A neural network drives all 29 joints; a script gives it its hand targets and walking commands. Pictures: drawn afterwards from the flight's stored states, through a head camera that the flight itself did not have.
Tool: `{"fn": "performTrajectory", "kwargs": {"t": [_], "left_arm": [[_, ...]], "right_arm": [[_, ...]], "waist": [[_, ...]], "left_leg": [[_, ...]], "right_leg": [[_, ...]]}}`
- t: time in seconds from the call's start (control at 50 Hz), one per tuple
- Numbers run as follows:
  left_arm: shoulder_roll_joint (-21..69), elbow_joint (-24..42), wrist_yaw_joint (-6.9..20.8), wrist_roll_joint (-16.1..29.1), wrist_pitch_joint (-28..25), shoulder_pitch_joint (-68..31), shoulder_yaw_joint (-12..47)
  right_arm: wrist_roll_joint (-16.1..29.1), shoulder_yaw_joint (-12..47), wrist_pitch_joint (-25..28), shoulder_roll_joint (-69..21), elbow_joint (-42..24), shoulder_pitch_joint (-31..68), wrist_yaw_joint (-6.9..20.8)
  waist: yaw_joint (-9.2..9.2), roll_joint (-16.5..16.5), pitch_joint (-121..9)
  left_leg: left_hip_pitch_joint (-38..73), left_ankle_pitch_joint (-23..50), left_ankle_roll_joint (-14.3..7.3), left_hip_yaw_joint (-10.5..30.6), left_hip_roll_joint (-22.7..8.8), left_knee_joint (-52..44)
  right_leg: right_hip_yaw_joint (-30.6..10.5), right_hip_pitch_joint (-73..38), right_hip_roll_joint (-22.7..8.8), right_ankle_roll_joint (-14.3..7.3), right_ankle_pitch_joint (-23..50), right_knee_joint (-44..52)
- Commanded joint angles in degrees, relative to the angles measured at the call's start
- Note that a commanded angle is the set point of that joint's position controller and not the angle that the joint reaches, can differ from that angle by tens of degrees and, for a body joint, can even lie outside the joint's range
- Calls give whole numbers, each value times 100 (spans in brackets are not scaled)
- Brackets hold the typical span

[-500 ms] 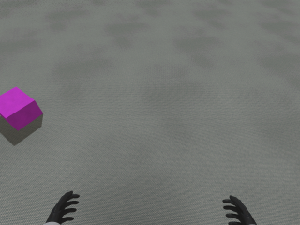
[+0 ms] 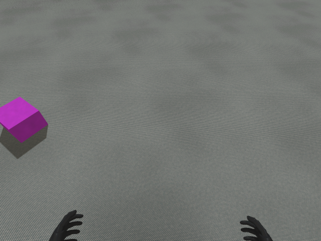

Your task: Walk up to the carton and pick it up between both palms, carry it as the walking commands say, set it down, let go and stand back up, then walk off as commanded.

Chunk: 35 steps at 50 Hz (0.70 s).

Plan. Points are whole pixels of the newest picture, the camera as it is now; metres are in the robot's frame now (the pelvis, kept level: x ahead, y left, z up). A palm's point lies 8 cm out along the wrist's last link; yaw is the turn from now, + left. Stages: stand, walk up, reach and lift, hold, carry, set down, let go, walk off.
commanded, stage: stand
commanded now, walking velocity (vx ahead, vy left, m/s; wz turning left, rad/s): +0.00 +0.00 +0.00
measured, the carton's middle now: (20, 119) +1.08 +1.09 -0.67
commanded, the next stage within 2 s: walk up in 0.82 s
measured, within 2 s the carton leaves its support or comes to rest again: neither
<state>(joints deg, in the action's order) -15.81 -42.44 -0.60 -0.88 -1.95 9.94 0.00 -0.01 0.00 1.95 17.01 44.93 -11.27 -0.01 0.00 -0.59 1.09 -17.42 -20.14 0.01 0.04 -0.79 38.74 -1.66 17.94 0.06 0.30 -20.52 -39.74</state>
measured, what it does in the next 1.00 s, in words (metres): stands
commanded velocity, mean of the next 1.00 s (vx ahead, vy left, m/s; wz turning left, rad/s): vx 0.01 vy -0.01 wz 0.00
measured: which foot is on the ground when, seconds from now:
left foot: down 0.00-1.00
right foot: down 0.00-1.00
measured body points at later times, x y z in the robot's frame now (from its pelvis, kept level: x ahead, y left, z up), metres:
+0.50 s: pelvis +0.00 -0.01 +0.00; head +0.00 -0.02 +0.45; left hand +0.14 +0.26 -0.10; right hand +0.11 -0.28 -0.12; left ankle +0.01 +0.13 -0.72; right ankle +0.01 -0.12 -0.72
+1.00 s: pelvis -0.02 -0.01 +0.01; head -0.02 -0.02 +0.46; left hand +0.11 +0.26 -0.10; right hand +0.07 -0.28 -0.12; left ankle +0.01 +0.13 -0.72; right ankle +0.01 -0.12 -0.72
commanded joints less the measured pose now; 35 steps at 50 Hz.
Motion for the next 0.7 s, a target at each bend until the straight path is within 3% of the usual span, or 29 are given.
{"fn": "performTrajectory", "kwargs": {"t": [0.0,0.02,0.04,0.06,0.08,0.12,0.14,0.16,0.18,0.2,0.22,0.24,0.26,0.28,0.3,0.34,0.36,0.38,0.4,0.44,0.46,0.48,0.5,0.52,0.56,0.58,0.6,0.62,0.68], "left_arm": [[-1304,90,5,-37,-132,-265,-393],[-1430,63,-24,42,-89,-112,-372],[-1546,58,-8,-44,-154,-398,-439],[-1548,-66,-9,-45,-149,-351,-423],[-1635,-52,2,12,-142,-249,-462],[-1484,-33,-20,-18,-90,-385,-448],[-1536,-64,-2,-27,-180,-269,-419],[-1563,-117,-2,-101,-184,-480,-458],[-1655,-136,-13,33,-217,-413,-484],[-1389,-109,-63,-4,-163,-528,-429],[-1629,-149,-47,36,-182,-358,-442],[-1545,-195,-56,-18,-177,-549,-447],[-1443,-156,-77,26,-159,-360,-405],[-1635,-222,-45,11,-131,-417,-421],[-1484,-213,-49,52,-163,-684,-428],[-1498,-186,-25,18,-130,-518,-412],[-1633,-291,-67,35,-83,-413,-457],[-1669,-357,-54,5,-117,-401,-457],[-1598,-315,-74,26,-96,-482,-466],[-1417,-417,-37,3,-158,-319,-384],[-1506,-358,-37,60,-145,-500,-427],[-1407,-458,-6,120,-128,-350,-384],[-1437,-446,-33,81,-132,-387,-364],[-1455,-541,-25,29,-103,-304,-396],[-1617,-408,-37,-4,-206,-669,-444],[-1641,-520,-57,40,-148,-380,-466],[-1547,-567,-37,-17,-197,-452,-445],[-1703,-560,-53,-5,-156,-452,-434],[-1633,-552,-66,-9,-124,-457,-415]], "right_arm": [[-154,-383,141,1346,-186,377,-40],[-160,-414,189,1502,-163,369,-48],[-174,-372,143,1235,-168,499,-36],[-166,-404,144,1275,-134,454,-27],[-123,-404,93,1430,-90,365,-57],[-196,-338,110,1256,-140,583,-65],[-121,-429,140,1387,-74,471,-82],[-198,-407,70,1297,-139,800,-72],[-158,-405,35,1407,44,231,-67],[-146,-360,41,1381,0,664,-49],[-48,-422,81,1481,-50,520,-55],[-137,-367,116,1281,-27,581,-15],[-195,-276,113,1224,-112,746,-52],[-125,-313,113,1238,-54,718,-57],[-126,-360,109,1314,19,530,-52],[-187,-270,115,1234,76,445,-48],[-171,-345,116,1422,105,364,-53],[-184,-273,91,1338,161,388,-74],[-199,-323,101,1480,105,504,-73],[-156,-379,145,1459,93,593,-30],[-106,-331,128,1365,92,552,-6],[-112,-310,118,1321,266,478,-41],[-109,-360,140,1463,269,438,-31],[-152,-274,153,1246,360,410,-70],[-97,-334,125,1399,348,516,-56],[-122,-360,178,1401,335,308,-42],[-174,-338,155,1267,394,486,-45],[-100,-307,137,1295,442,209,-22],[-155,-329,80,1363,471,455,-21]], "waist": [[-20,58,145],[-15,-90,135],[147,468,374],[-4,589,-3],[38,405,-87],[10,-80,23],[-4,295,-325],[-21,321,185],[68,435,-119],[-153,85,-36],[6,592,-177],[62,508,-241],[-76,164,47],[9,302,-316],[114,148,-105],[35,77,-285],[85,-7,18],[-9,131,210],[21,50,159],[-160,355,-141],[95,333,-350],[-4,103,-472],[-110,264,30],[-22,64,-43],[26,429,-107],[88,317,-371],[12,135,-362],[108,193,-24],[49,600,-54]], "left_leg": [[282,474,-279,490,-505,-1092],[348,576,-288,491,-460,-909],[133,678,-336,479,-466,-1025],[236,781,-292,467,-412,-942],[302,721,-311,363,-369,-927],[362,653,-318,459,-480,-1048],[401,761,-292,434,-375,-946],[225,951,-295,383,-399,-820],[338,859,-352,509,-404,-1101],[183,1271,-370,453,-468,-1081],[415,1442,-349,455,-430,-988],[609,1148,-347,339,-558,-955],[395,1292,-323,359,-446,-893],[431,1404,-293,365,-416,-777],[331,1348,-265,345,-416,-812],[643,1502,-321,372,-556,-931],[547,1184,-302,438,-532,-995],[247,888,-327,537,-598,-1327],[287,927,-322,467,-643,-1273],[587,1216,-395,508,-552,-1270],[666,1316,-348,398,-577,-1207],[661,1201,-325,428,-568,-1123],[260,1226,-336,566,-510,-1220],[437,1556,-296,394,-553,-1236],[457,1403,-277,398,-495,-1125],[735,1392,-276,363,-520,-1147],[687,1323,-256,387,-513,-1132],[618,1317,-228,334,-468,-1215],[458,886,-256,481,-514,-1299]], "right_leg": [[-624,-10,-526,-471,589,1196],[-745,113,-581,-543,711,1307],[-659,184,-562,-516,1000,1333],[-557,-206,-629,-479,1197,1213],[-753,-169,-656,-438,1206,1308],[-722,-73,-577,-464,993,1270],[-538,-339,-529,-412,1209,1221],[-726,-1,-613,-492,1467,1449],[-592,-304,-586,-426,1491,1183],[-482,-443,-601,-384,1761,1121],[-440,-321,-561,-353,1744,1141],[-632,-170,-644,-439,1661,1234],[-690,-273,-676,-486,1803,1233],[-641,-411,-664,-450,2199,1264],[-774,-407,-755,-512,2157,1239],[-652,-281,-609,-444,1738,1176],[-738,25,-578,-502,1488,1337],[-636,-246,-517,-400,1229,1343],[-514,-174,-522,-359,1397,1302],[-502,-345,-520,-448,1420,1316],[-596,-326,-582,-432,1562,1233],[-585,-498,-565,-345,1468,1265],[-508,-388,-543,-401,1631,1307],[-639,-439,-678,-381,1884,1353],[-647,-289,-619,-402,1695,1373],[-540,-400,-579,-373,1679,1324],[-612,-464,-573,-332,1577,1341],[-714,-303,-680,-445,1567,1464],[-581,-236,-571,-409,1176,1505]]}}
